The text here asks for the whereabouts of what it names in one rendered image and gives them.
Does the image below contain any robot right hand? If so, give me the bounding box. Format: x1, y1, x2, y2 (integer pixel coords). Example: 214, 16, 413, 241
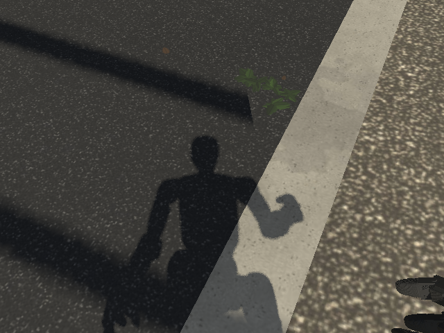
391, 275, 444, 333

